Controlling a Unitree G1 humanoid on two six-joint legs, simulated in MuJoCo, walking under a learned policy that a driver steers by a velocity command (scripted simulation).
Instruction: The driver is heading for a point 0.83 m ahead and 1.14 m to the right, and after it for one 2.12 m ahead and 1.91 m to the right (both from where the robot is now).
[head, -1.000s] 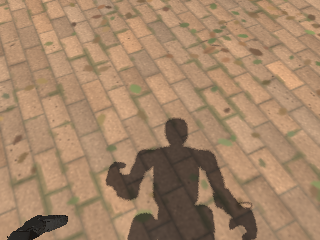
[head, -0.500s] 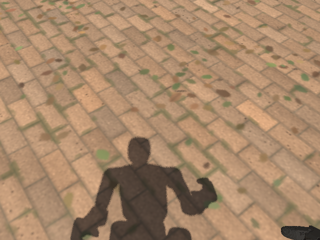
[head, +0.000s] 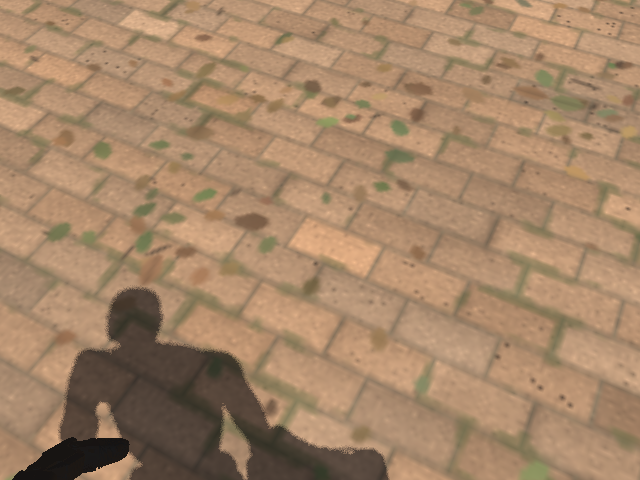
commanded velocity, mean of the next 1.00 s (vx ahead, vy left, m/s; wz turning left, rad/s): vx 0.50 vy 0.00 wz -0.38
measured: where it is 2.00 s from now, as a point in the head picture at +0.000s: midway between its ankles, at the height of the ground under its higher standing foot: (462, 247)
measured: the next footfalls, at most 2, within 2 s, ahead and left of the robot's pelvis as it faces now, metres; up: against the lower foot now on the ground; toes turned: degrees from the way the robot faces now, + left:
left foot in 0.44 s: +0.44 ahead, +0.09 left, +0.00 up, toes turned -19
right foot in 0.92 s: +0.60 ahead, -0.24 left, +0.00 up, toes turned -20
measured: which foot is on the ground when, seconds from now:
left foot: up 0.00-0.42, down 0.44-0.94, up 0.96-1.00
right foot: down 0.00-0.44, up 0.46-0.90, down 0.92-1.00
